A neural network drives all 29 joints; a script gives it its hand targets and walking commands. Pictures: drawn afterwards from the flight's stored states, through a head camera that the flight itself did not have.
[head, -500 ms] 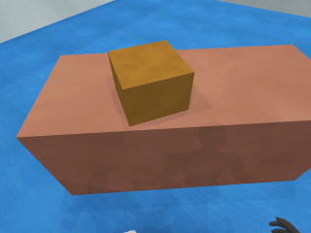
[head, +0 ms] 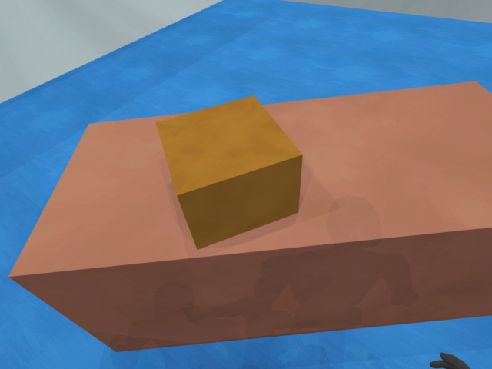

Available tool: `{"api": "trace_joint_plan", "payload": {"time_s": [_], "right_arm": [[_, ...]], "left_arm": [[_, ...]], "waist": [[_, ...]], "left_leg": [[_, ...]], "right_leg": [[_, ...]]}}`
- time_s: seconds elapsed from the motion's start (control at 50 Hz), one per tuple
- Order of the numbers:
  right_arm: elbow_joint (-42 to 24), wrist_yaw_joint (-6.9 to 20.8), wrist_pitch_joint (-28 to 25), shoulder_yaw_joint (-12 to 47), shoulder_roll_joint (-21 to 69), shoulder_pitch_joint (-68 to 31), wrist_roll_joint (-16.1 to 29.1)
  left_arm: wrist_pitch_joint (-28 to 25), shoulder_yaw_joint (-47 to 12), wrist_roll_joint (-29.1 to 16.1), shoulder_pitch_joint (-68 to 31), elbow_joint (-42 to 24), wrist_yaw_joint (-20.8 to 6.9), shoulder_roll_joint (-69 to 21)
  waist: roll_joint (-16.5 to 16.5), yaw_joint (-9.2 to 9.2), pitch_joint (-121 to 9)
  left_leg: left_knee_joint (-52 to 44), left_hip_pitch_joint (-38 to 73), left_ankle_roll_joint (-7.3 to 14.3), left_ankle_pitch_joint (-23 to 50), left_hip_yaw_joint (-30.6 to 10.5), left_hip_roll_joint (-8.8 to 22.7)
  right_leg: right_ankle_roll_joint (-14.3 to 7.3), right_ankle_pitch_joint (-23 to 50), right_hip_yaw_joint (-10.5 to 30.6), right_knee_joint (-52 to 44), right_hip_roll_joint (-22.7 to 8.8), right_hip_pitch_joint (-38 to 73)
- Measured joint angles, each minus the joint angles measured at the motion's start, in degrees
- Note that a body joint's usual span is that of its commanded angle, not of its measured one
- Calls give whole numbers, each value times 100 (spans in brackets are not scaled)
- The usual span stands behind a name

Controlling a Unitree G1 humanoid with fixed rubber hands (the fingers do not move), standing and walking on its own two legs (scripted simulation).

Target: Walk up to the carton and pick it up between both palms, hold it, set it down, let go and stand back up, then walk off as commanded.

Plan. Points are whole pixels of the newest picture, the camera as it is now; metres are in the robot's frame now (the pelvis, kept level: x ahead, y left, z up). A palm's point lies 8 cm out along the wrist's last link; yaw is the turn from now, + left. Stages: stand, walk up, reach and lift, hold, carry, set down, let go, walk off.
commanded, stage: walk up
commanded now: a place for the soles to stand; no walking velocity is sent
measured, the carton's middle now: (227, 167) +0.58 +0.08 -0.03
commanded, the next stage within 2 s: reach and lift in 1.74 s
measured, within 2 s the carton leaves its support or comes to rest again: neither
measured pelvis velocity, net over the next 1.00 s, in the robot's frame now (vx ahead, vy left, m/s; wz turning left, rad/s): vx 0.14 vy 0.05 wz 0.03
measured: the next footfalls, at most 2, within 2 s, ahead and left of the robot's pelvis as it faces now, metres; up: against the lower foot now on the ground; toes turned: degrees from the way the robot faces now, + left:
left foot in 0.12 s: +0.18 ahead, +0.19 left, +0.00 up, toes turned +3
right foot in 0.44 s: +0.23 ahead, -0.09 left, +0.00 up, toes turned +1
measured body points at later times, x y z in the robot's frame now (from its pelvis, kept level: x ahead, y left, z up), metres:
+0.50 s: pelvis +0.12 +0.04 -0.01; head +0.15 +0.03 +0.44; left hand +0.21 +0.37 -0.09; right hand +0.20 -0.28 -0.11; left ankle +0.09 +0.16 -0.71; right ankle +0.19 -0.09 -0.72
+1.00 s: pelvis +0.14 +0.05 -0.01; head +0.15 +0.04 +0.43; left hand +0.24 +0.39 -0.09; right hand +0.24 -0.26 -0.11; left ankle +0.14 +0.19 -0.72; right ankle +0.19 -0.09 -0.72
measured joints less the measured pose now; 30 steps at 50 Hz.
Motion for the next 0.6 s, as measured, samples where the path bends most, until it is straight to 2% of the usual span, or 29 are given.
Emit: {"api": "trace_joint_plan", "payload": {"time_s": [0.1, 0.12, 0.14, 0.16, 0.22, 0.26, 0.36, 0.4, 0.44, 0.48, 0.54, 0.6], "right_arm": [[-3, 23, -18, 0, -16, 3, 0], [-5, 23, -53, 0, -19, 18, 0], [-3, 20, -107, -1, -15, 44, 1], [0, 4, -157, -3, -11, 76, 0], [0, -22, -176, -2, 0, 211, 0], [-1, -42, -177, -1, 0, 255, 0], [-1, -85, -185, 1, 1, 268, 0], [-1, -104, -185, 0, 2, 268, 0], [2, -132, -165, 1, 4, 269, 0], [6, -178, -121, 1, 28, 248, 0], [4, -257, -4, 0, 120, 248, 0], [-3, -266, 16, 0, 116, 250, 0]], "left_arm": [[29, 0, 0, 0, 1, 0, 117], [50, 0, 0, -1, 2, 0, 151], [85, 0, 0, -2, 7, 0, 191], [142, -2, 0, -4, 10, 1, 178], [231, -4, 0, -4, 2, 8, -60], [187, -2, 0, -37, -4, 8, -132], [60, -1, 0, -145, -5, 8, -151], [52, -1, 0, -149, -4, 8, -161], [16, 0, -1, -146, -5, 28, -164], [-14, 0, -1, -155, 0, 72, -245], [36, 0, 0, -160, 1, 108, -281], [125, -1, 0, -216, -1, 115, -252]], "waist": [[-1, -5, -16], [-11, -7, -16], [-86, -5, -4], [-164, -7, 7], [-170, -67, -124], [-177, -134, -143], [-190, -171, 19], [-195, -170, 40], [-202, -166, 125], [-82, -157, 314], [-51, -148, 333], [-45, -155, 282]], "left_leg": [[-946, 18, -7, 49, -3, -1], [-1262, 85, 0, 211, 47, -2], [-1338, 123, -40, 659, 101, -56], [-1217, 139, -81, 772, 165, -122], [-1239, 326, -53, 470, 214, -138], [-1490, 501, -20, 471, 194, -138], [-1759, 731, -12, 449, 201, -142], [-1737, 736, -48, 365, 229, -147], [-1512, 736, -71, 201, 273, -150], [-910, 657, -21, 98, 187, -96], [-140, 451, 26, -393, 66, -117], [-375, 412, 75, -537, 17, -114]], "right_leg": [[56, -289, -11, 121, -72, 49], [61, -399, -13, 243, -92, 33], [1, -569, 12, 490, -169, -20], [-64, -716, 26, 926, -247, -125], [-81, -1053, 20, 2135, -34, -559], [-81, -1039, 5, 2298, 74, -765], [-81, -724, 2, 1339, 86, -968], [-80, -199, -29, 706, 86, -957], [-61, 663, -84, -81, 122, -773], [78, 608, -116, 24, 182, -631], [100, 273, -115, 228, 126, -489], [112, 115, -124, 392, -10, -492]]}}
